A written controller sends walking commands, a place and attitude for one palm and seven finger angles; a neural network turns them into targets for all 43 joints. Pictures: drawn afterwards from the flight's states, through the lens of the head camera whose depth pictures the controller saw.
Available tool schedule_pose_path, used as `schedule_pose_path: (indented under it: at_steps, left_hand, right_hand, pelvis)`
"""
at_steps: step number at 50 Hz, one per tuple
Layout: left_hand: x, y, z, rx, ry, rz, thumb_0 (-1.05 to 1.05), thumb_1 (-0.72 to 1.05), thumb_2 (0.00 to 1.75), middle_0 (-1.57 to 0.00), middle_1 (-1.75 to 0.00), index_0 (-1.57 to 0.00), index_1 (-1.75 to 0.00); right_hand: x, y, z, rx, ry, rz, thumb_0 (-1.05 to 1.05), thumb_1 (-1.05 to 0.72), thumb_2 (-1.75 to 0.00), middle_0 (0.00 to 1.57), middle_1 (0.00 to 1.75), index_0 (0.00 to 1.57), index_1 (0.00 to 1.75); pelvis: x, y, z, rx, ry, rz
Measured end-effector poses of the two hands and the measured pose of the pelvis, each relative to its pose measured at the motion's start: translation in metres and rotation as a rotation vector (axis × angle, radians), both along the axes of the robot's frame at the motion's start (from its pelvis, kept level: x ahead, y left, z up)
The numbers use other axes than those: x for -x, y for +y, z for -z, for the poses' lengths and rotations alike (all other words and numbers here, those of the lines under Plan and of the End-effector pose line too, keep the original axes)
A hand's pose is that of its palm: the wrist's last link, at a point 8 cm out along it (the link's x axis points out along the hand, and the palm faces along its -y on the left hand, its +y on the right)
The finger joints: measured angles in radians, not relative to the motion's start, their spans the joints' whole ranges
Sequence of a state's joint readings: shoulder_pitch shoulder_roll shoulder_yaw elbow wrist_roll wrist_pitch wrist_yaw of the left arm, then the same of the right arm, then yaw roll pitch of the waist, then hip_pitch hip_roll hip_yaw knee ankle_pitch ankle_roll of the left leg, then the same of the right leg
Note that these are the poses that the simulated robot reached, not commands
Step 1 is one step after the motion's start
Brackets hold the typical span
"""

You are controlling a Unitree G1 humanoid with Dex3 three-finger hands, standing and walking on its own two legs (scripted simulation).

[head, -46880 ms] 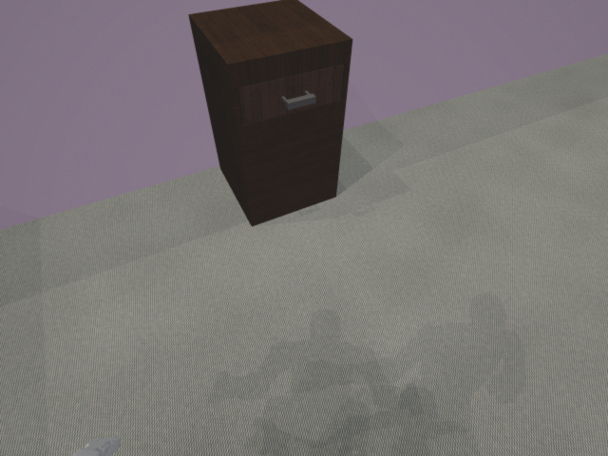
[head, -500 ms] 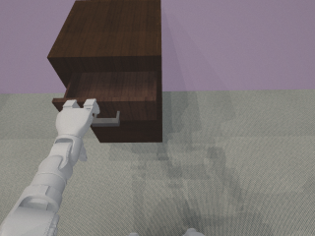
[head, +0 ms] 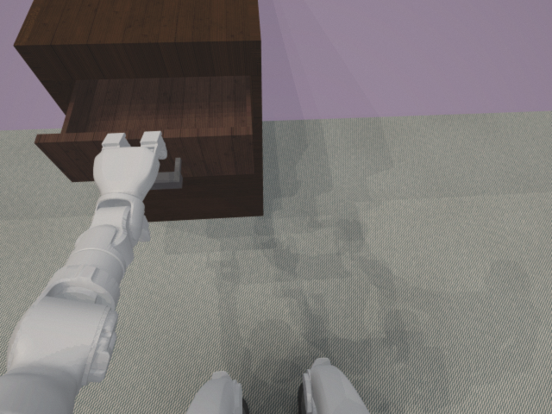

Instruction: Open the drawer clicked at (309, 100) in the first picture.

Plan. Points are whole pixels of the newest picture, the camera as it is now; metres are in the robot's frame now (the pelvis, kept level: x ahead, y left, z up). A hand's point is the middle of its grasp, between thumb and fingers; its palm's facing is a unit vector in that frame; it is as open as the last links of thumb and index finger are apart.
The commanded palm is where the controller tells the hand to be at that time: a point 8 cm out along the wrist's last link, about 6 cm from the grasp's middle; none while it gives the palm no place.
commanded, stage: move the hooked fingers above the handle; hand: left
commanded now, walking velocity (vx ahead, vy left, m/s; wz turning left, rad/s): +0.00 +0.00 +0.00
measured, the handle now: (154, 172) +0.56 +0.21 -0.11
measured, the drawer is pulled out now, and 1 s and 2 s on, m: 0.15 0.15 0.15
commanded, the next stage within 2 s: lower the fingers behind the handle in 0.86 s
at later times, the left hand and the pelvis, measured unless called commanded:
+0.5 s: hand (140, 186) +0.49 +0.21 -0.05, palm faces -0.08 +0.00 -1.00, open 13.8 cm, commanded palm +0.48 +0.19 +0.01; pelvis +0.00 -0.01 -0.02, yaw -1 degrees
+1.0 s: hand (141, 185) +0.49 +0.20 -0.05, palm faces -0.09 -0.01 -1.00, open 13.8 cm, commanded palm +0.48 +0.20 +0.00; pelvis +0.00 -0.01 -0.02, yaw +0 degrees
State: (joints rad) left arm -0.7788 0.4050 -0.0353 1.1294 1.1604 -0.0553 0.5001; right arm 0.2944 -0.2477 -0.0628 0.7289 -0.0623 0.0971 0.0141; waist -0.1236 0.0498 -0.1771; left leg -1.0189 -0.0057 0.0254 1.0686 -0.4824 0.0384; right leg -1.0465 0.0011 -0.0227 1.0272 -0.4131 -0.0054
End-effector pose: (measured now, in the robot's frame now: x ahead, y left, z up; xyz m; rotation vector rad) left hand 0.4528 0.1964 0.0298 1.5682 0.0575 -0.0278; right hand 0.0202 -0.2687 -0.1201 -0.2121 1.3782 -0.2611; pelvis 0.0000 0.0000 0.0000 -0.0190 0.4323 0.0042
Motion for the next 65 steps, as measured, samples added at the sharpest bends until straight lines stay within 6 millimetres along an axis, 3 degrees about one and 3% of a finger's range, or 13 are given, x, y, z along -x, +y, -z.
schedule_pose_path:
  at_steps: [14, 19, 25, 33, 39, 49, 65]
  left_hand:
    - [-0.036, -0.005, 0.03, 0.006, 0.015, -0.023, 0.0, -0.49, 0.3, -0.32, -1.2, -0.32, -1.2]
    - [-0.032, 0.001, 0.03, 0.001, 0.013, -0.035, 0.0, -0.49, 0.3, -0.32, -1.2, -0.32, -1.2]
    - [-0.021, 0.008, 0.024, -0.005, 0.03, -0.046, 0.0, -0.49, 0.3, -0.32, -1.2, -0.32, -1.2]
    - [-0.018, -0.004, 0.019, 0.015, 0.021, -0.006, 0.0, -0.49, 0.3, -0.32, -1.2, -0.32, -1.2]
    - [-0.023, -0.004, 0.021, 0.004, 0.001, -0.029, 0.0, -0.49, 0.3, -0.32, -1.2, -0.32, -1.2]
    - [-0.023, 0.008, 0.026, 0.004, 0.037, -0.034, 0.0, -0.49, 0.3, -0.32, -1.2, -0.32, -1.2]
    - [-0.025, 0.0, 0.049, 0.012, 0.007, -0.006, 0.0, -0.49, 0.3, -0.32, -1.2, -0.32, -1.2]
  right_hand:
    - [0.034, -0.006, 0.019, 0.019, 0.093, 0.036, 0.01, -0.9, -0.89, 0.2, 0.3, 0.2, 0.3]
    - [0.032, -0.005, 0.021, 0.004, 0.106, 0.038, 0.01, -0.91, -0.89, 0.2, 0.3, 0.2, 0.3]
    - [0.017, -0.005, 0.018, -0.008, 0.081, 0.019, 0.01, -0.9, -0.89, 0.2, 0.3, 0.2, 0.3]
    - [-0.009, -0.013, 0.013, 0.013, 0.014, -0.021, 0.01, -0.9, -0.89, 0.2, 0.3, 0.2, 0.3]
    - [-0.017, -0.017, 0.014, 0.024, -0.013, -0.026, 0.01, -0.9, -0.89, 0.2, 0.3, 0.2, 0.3]
    - [-0.003, -0.013, 0.018, 0.023, 0.023, -0.011, 0.01, -0.91, -0.89, 0.2, 0.3, 0.2, 0.3]
    - [0.02, -0.005, 0.029, 0.016, 0.082, 0.004, 0.01, -0.9, -0.89, 0.2, 0.3, 0.2, 0.3]
  pelvis:
    - [0.002, -0.004, 0.025, 0.005, 0.085, 0.011]
    - [0.0, -0.006, 0.024, 0.004, 0.083, 0.015]
    - [-0.004, -0.009, 0.017, 0.003, 0.065, 0.008]
    - [-0.006, -0.012, 0.014, 0.006, 0.054, -0.009]
    - [-0.004, -0.012, 0.017, 0.004, 0.056, -0.002]
    - [-0.002, -0.01, 0.02, 0.004, 0.068, 0.002]
    - [0.002, -0.004, 0.034, 0.016, 0.099, 0.001]
